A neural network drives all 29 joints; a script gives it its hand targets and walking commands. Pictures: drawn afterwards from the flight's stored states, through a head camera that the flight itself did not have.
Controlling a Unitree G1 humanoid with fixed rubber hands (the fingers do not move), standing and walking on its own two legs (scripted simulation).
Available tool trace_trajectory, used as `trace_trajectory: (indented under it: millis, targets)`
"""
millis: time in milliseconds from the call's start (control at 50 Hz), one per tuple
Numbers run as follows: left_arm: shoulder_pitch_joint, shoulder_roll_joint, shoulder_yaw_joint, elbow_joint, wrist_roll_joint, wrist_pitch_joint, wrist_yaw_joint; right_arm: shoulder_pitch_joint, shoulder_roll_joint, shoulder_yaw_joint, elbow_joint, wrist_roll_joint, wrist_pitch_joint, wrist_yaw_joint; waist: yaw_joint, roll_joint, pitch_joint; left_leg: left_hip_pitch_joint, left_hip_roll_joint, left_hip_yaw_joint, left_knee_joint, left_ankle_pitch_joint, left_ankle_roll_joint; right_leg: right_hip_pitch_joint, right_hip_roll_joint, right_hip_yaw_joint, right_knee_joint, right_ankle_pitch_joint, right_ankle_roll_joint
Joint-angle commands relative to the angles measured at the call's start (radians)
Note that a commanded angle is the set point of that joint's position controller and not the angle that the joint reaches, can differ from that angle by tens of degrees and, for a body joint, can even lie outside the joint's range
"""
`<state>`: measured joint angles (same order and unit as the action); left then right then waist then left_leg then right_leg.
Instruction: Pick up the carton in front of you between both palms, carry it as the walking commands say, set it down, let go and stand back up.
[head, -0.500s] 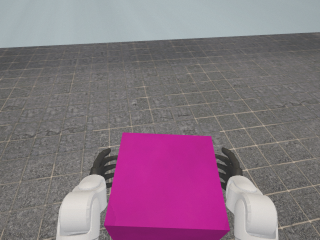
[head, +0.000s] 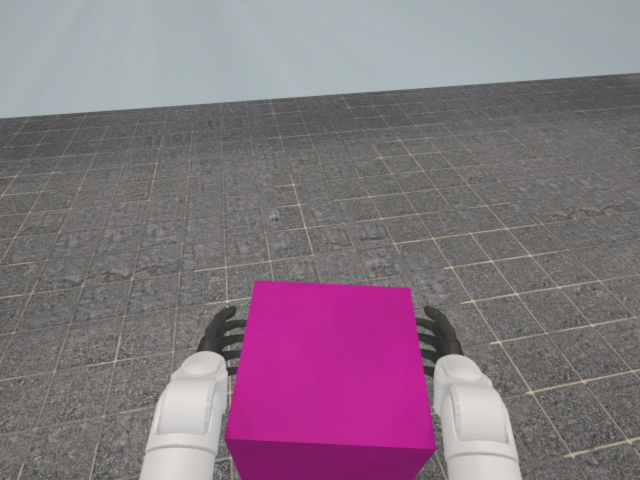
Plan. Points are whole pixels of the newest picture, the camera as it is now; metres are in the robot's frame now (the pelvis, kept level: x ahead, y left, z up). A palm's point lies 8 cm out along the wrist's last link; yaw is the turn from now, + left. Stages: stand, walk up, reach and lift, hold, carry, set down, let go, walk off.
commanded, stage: carry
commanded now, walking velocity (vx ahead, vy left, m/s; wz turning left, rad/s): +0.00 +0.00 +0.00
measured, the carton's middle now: (326, 395) +0.27 +0.00 -0.04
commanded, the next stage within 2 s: hold in 0.68 s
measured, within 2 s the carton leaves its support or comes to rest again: neither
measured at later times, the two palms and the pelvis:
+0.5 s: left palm (208, 380) +0.24 +0.15 +0.04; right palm (455, 380) +0.25 -0.15 +0.04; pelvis -0.03 +0.00 +0.00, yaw +1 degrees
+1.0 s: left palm (223, 378) +0.24 +0.13 +0.05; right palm (481, 422) +0.20 -0.17 +0.04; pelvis -0.05 +0.02 +0.01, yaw -7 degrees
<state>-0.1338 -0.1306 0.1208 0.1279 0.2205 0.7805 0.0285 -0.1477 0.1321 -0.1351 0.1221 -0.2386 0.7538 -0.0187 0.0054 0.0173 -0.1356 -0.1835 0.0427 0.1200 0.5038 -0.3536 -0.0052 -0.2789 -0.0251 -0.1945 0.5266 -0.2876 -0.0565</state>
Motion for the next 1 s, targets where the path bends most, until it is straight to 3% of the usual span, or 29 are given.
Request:
trace_trajectory:
  millis: [0,40,200,240,300,340,360,380,420,520,580,600,620,660,680,700,720,740,760,780,820,840,860,880,900,920,940,960,980]
  targets:
    - [-0.51,-0.717,-0.446,-0.065,-0.195,-0.125,-0.181,-0.395,0.715,0.412,0.026,0.165,-0.09,0.17,-0.003,0.029,-0.141,-0.005,0.108,-0.08,-0.055,0.264,0.026,0.1,-0.133,0.16,-0.097,0.33,-0.003]
    - [-0.516,-0.746,-0.426,-0.041,-0.182,-0.146,-0.19,-0.435,0.766,0.446,0.028,0.171,-0.107,0.179,-0.004,-0.031,-0.158,-0.03,0.109,-0.093,-0.067,0.277,0.025,0.14,-0.136,0.14,-0.071,0.328,0.005]
    - [-0.509,-0.862,-0.539,-0.115,-0.237,-0.119,-0.207,-0.433,0.902,0.534,0.01,0.243,-0.077,0.207,-0.008,-0.031,-0.193,-0.022,0.098,-0.098,-0.084,0.184,0.021,0.13,-0.145,0.154,-0.095,0.253,0.005]
    - [-0.522,-0.86,-0.556,-0.126,-0.264,-0.106,-0.211,-0.393,0.877,0.501,0.013,0.221,-0.058,0.209,-0.001,-0.007,-0.146,-0.05,0.1,-0.092,-0.048,0.207,0.021,0.114,-0.135,0.158,-0.119,0.36,0.006]
    - [-0.462,-0.839,-0.464,-0.049,-0.213,-0.084,-0.214,-0.422,0.843,0.492,-0.008,0.201,-0.039,0.197,-0.002,-0.028,-0.172,-0.035,0.102,-0.103,-0.069,0.176,0.016,0.093,-0.15,0.162,-0.122,0.228,-0.006]
    - [-0.509,-0.845,-0.515,-0.097,-0.224,-0.087,-0.213,-0.447,0.868,0.522,-0.039,0.235,-0.054,0.21,-0.008,0.009,-0.143,-0.056,0.095,-0.088,-0.067,0.113,0.013,0.084,-0.146,0.182,-0.161,0.168,0.001]
    - [-0.542,-0.84,-0.512,-0.099,-0.238,-0.093,-0.214,-0.404,0.834,0.469,0.036,0.189,-0.041,0.203,-0.004,-0.01,-0.149,-0.059,0.094,-0.101,-0.076,0.123,0.02,0.113,-0.152,0.179,-0.15,0.197,0.009]
    - [-0.559,-0.835,-0.517,-0.09,-0.25,-0.092,-0.217,-0.431,0.867,0.507,-0.014,0.214,-0.052,0.202,-0.009,-0.028,-0.114,-0.087,0.092,-0.104,-0.102,0.112,0.028,0.092,-0.159,0.18,-0.167,0.122,0.005]
    - [-0.565,-0.84,-0.555,-0.127,-0.265,-0.097,-0.216,-0.446,0.891,0.508,-0.016,0.248,-0.054,0.21,-0.002,0.024,-0.155,-0.049,0.077,-0.097,-0.097,0.093,0.031,0.078,-0.154,0.209,-0.181,0.049,0.005]
    - [-0.45,-0.859,-0.509,-0.075,-0.244,-0.087,-0.222,-0.39,0.868,0.549,-0.041,0.233,-0.045,0.201,-0.012,-0.054,-0.203,-0.037,0.122,-0.119,-0.061,0.237,0.037,0.137,-0.142,0.156,-0.106,0.361,0.006]
    - [-0.451,-0.872,-0.503,-0.077,-0.228,-0.09,-0.22,-0.406,0.851,0.516,-0.031,0.216,-0.053,0.205,-0.007,0.03,-0.21,-0.033,0.097,-0.107,-0.082,0.187,0.036,0.13,-0.145,0.154,-0.104,0.224,0.002]
    - [-0.543,-0.875,-0.523,-0.099,-0.26,-0.098,-0.222,-0.426,0.859,0.517,-0.034,0.218,-0.058,0.206,-0.006,-0.037,-0.152,-0.081,0.113,-0.113,-0.073,0.201,0.039,0.126,-0.149,0.161,-0.127,0.284,0.003]
    - [-0.506,-0.834,-0.531,-0.118,-0.236,-0.092,-0.217,-0.389,0.871,0.498,0.03,0.22,-0.05,0.215,-0.005,-0.022,-0.157,-0.08,0.095,-0.106,-0.097,0.198,0.024,0.127,-0.15,0.158,-0.118,0.251,0.014]
    - [-0.501,-0.864,-0.521,-0.085,-0.24,-0.091,-0.223,-0.425,0.882,0.529,-0.03,0.229,-0.063,0.213,-0.007,-0.02,-0.182,-0.022,0.107,-0.106,-0.084,0.215,0.026,0.088,-0.139,0.155,-0.127,0.279,0.003]
    - [-0.422,-0.85,-0.456,-0.109,-0.206,-0.096,-0.227,-0.296,0.876,0.488,-0.004,0.221,-0.066,0.204,-0.057,0.052,-0.109,0.011,-0.148,-0.204,-0.122,0.395,0.037,0.355,0.043,0.322,-0.121,0.642,0.019]
    - [-0.447,-0.831,-0.472,-0.125,-0.196,-0.113,-0.224,-0.352,0.865,0.501,-0.067,0.233,-0.083,0.201,-0.002,-0.006,-0.207,0.025,-0.135,-0.208,-0.149,0.397,0.045,0.403,0.044,0.334,-0.112,0.657,0.046]
    - [-0.418,-0.839,-0.468,-0.153,-0.205,-0.111,-0.22,-0.351,0.85,0.518,-0.06,0.236,-0.08,0.188,-0.014,-0.056,-0.201,-0.005,-0.125,-0.24,-0.163,0.428,0.048,0.489,0.051,0.336,-0.107,0.691,0.045]
    - [-0.458,-0.825,-0.508,-0.098,-0.239,-0.121,-0.229,-0.296,0.816,0.476,-0.011,0.2,-0.079,0.172,-0.03,-0.06,-0.163,-0.105,-0.108,-0.26,-0.154,0.39,0.052,0.58,0.04,0.343,-0.105,0.684,0.043]
    - [-0.402,-0.779,-0.434,-0.034,-0.163,-0.113,-0.231,-0.258,0.826,0.432,0.03,0.152,-0.073,0.163,-0.033,-0.043,-0.103,-0.099,-0.116,-0.239,-0.186,0.325,0.042,0.566,0.05,0.33,-0.127,0.604,0.041]
    - [-0.46,-0.817,-0.448,-0.058,-0.217,-0.136,-0.245,-0.315,0.821,0.459,-0.009,0.172,-0.079,0.162,-0.039,-0.052,-0.105,-0.13,-0.115,-0.25,-0.184,0.214,0.049,0.58,0.047,0.319,-0.138,0.451,0.034]
    - [-0.533,-0.812,-0.475,-0.087,-0.213,-0.138,-0.242,-0.372,0.864,0.451,0.059,0.184,-0.076,0.184,-0.041,0.001,-0.054,-0.079,-0.108,-0.252,-0.18,0.236,0.046,0.503,0.025,0.333,-0.152,0.405,0.026]
    - [-0.536,-0.832,-0.446,-0.092,-0.209,-0.146,-0.242,-0.456,0.934,0.537,-0.038,0.237,-0.096,0.2,0.032,0.002,-0.114,-0.089,-0.108,-0.257,-0.17,0.173,0.049,0.516,0.012,0.343,-0.138,0.314,0.041]
    - [-0.497,-0.829,-0.39,0.017,-0.158,-0.136,-0.238,-0.463,0.92,0.489,0.045,0.223,-0.079,0.207,0.03,-0.012,-0.06,-0.143,-0.109,-0.259,-0.176,0.173,0.046,0.559,0.013,0.35,-0.152,0.308,0.047]
    - [-0.545,-0.874,-0.419,-0.04,-0.187,-0.151,-0.236,-0.477,0.917,0.545,-0.034,0.236,-0.087,0.214,0.003,-0.066,-0.113,-0.086,-0.12,-0.241,-0.168,0.209,0.052,0.488,0.025,0.346,-0.135,0.403,0.06]
    - [-0.557,-0.844,-0.409,-0.062,-0.176,-0.154,-0.229,-0.472,0.907,0.517,0.015,0.258,-0.084,0.219,0.027,-0.013,-0.122,-0.111,-0.122,-0.244,-0.168,0.231,0.047,0.539,0.03,0.348,-0.12,0.429,0.062]
    - [-0.528,-0.848,-0.408,0.007,-0.175,-0.147,-0.23,-0.511,0.913,0.521,-0.032,0.245,-0.091,0.223,0.027,-0.116,-0.092,-0.095,-0.107,-0.266,-0.176,0.21,0.073,0.495,0.058,0.317,-0.104,0.37,0.075]
    - [-0.523,-0.864,-0.391,0.066,-0.186,-0.144,-0.226,-0.49,0.892,0.516,0.056,0.255,-0.075,0.224,0.03,-0.014,-0.085,-0.123,-0.104,-0.257,-0.194,0.149,0.068,0.555,0.024,0.354,-0.117,0.342,0.062]
    - [-0.525,-0.847,-0.362,0.075,-0.146,-0.151,-0.228,-0.559,0.907,0.493,0.035,0.259,-0.083,0.222,0.088,-0.055,-0.074,-0.18,-0.08,-0.277,-0.199,0.143,0.08,0.55,0.038,0.339,-0.117,0.294,0.059]
    - [-0.499,-0.896,-0.357,0.082,-0.166,-0.14,-0.233,-0.483,0.906,0.469,0.065,0.211,-0.071,0.224,0.013,-0.007,-0.035,-0.167,-0.085,-0.258,-0.182,0.122,0.064,0.511,0.044,0.351,-0.112,0.256,0.048]
